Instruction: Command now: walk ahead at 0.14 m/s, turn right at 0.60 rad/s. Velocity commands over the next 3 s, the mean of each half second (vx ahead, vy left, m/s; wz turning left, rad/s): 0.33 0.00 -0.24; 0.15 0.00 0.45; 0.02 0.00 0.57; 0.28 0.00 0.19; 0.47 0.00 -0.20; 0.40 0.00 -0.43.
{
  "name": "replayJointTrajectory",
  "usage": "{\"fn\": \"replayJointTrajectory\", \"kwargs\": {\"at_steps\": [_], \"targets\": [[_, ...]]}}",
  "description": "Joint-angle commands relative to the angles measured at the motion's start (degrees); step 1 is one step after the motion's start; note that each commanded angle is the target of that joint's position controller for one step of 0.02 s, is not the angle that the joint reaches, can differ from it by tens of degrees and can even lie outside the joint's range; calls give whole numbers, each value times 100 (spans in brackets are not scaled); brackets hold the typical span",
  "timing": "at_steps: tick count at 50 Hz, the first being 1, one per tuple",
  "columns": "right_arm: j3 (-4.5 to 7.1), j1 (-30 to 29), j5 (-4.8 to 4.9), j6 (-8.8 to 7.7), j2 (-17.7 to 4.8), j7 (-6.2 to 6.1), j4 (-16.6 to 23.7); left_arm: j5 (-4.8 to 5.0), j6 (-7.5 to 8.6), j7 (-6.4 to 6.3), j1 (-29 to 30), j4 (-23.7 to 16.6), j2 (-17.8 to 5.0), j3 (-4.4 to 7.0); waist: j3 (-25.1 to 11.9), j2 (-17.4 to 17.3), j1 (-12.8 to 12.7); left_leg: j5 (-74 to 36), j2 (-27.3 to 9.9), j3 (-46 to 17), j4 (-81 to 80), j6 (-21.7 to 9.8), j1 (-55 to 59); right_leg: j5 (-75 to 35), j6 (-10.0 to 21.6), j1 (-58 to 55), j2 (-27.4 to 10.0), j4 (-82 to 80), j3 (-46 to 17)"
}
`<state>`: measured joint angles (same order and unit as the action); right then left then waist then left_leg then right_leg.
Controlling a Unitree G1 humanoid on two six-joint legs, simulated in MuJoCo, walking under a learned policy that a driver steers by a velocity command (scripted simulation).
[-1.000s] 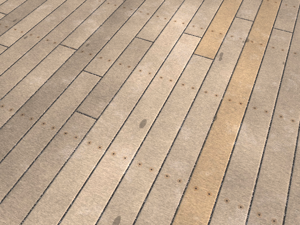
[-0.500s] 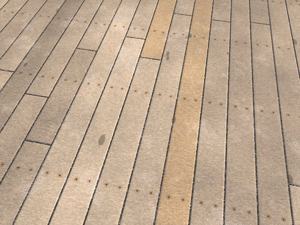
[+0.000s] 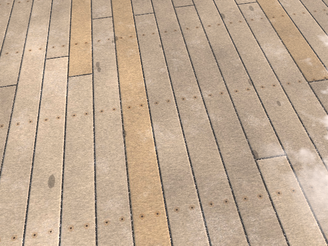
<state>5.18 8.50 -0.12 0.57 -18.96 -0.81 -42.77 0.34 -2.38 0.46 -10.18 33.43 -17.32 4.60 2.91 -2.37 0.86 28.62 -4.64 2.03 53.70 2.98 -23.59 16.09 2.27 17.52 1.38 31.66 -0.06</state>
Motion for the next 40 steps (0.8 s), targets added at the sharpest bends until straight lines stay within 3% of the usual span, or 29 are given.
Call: {"fn": "replayJointTrajectory", "kwargs": {"at_steps": [1,2,3,5,9,16,18,20,21,22,23,24,25,26,28,31,35,38,40], "targets": [[187,-475,61,-201,-672,32,584,78,275,-48,-566,-178,-929,268,-607,929,-347,-241,5,-566,936,-157,-1977,1117,1219,-1641,-1583,-1761,-2491],[207,-498,27,-228,-719,34,584,95,285,-78,-413,-194,-860,211,-372,1066,-283,-615,13,-573,661,-145,-1968,1428,1142,-1438,-1476,-1930,-2485],[196,-485,5,-281,-660,62,572,48,297,-111,-370,-230,-838,176,-302,1130,-233,-949,89,-528,525,-131,-1803,1426,1109,-1264,-1353,-2057,-2436],[171,-447,19,-404,-556,108,517,-12,360,-156,-405,-234,-858,174,-323,1066,-201,-1409,212,-484,-87,-104,-1580,1013,1078,-1227,-1235,-2126,-2277],[40,-598,28,-539,-296,196,441,21,478,-160,-602,-38,-923,177,-333,1087,-348,-1978,305,-401,-1433,-34,-930,353,970,-1077,-1124,-2038,-1857],[-43,-772,164,-656,-414,314,571,59,516,-31,-909,253,-998,151,-28,1015,-502,-1851,269,-291,-2205,-349,-360,595,1009,-874,-1426,-1887,-2092],[-58,-501,158,-676,-410,328,503,57,502,-9,-894,315,-934,119,-42,937,-324,-1924,336,-148,-2481,-528,149,297,900,-805,-1394,-1670,-1919],[13,252,146,-669,-554,278,298,0,508,-28,-853,334,-760,44,-333,795,58,-1799,414,-216,-2600,-758,1231,-624,656,-520,-1101,-896,-1513],[94,973,129,-684,-887,246,186,-69,538,-55,-743,232,-485,-56,-789,45,347,-1622,-311,-1262,-2955,-1112,2132,-972,356,-58,-614,687,-865],[263,1495,88,-650,-1517,291,65,-16,653,-108,-867,-48,-409,-75,-1095,-1601,330,-647,-1292,-3722,-3705,-2026,3409,515,-132,1747,204,2525,-162],[138,1516,165,-657,-1062,339,78,42,743,-122,-633,-59,-766,-6,-829,-1173,401,189,-1490,-4512,-4060,-2138,3563,1448,-184,2711,82,3352,-592],[48,1219,116,-643,-802,318,173,110,805,-82,-407,-62,-875,30,-355,-755,316,-462,-1392,-3968,-4002,-2000,3273,1093,-138,3016,-155,3629,-667],[13,1034,40,-610,-690,285,291,53,846,-65,-261,-36,-774,-2,-291,-348,258,-1573,-1146,-3368,-3903,-1898,3026,771,-150,2908,-268,3619,-575],[-11,895,36,-556,-638,250,348,-75,870,-43,-146,-86,-709,-3,-192,-27,176,-2751,-1009,-2960,-3858,-1868,2767,542,-225,2847,-360,3357,-517],[-32,707,28,-480,-642,158,393,-169,835,-18,-159,-83,-584,-11,-390,-177,-22,-4705,-735,-2254,-3743,-1788,2334,371,-428,2194,-440,2788,-422],[49,729,90,-362,-866,30,330,-124,697,-73,11,-47,-358,-68,-488,-257,-64,-5803,-420,-1698,-3607,-1645,1850,15,-656,1704,-146,1887,-171],[109,871,190,-144,-916,-126,244,-57,618,-71,570,-87,-306,-92,-620,-369,81,-5271,-194,-1669,-3409,-1304,1478,-1089,-695,1072,138,734,-250],[119,944,196,-23,-863,-179,246,-31,643,-15,874,-116,-391,-49,-609,-414,143,-4673,-210,-2059,-3143,-1188,1599,-1236,-624,843,247,105,-420],[124,791,174,7,-828,-191,344,-37,699,7,773,-74,-534,26,-610,-515,32,-4348,-217,-2439,-2876,-1109,1718,-1145,-498,573,243,-274,-528]]}}
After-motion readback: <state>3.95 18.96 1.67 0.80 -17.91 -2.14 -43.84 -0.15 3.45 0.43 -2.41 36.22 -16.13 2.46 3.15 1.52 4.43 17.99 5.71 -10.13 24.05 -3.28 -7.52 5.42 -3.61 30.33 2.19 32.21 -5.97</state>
